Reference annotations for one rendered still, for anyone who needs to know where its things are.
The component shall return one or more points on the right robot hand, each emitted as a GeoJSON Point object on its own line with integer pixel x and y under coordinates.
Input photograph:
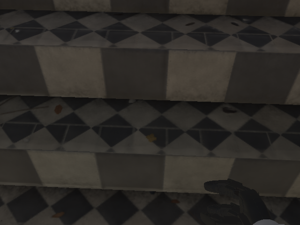
{"type": "Point", "coordinates": [251, 207]}

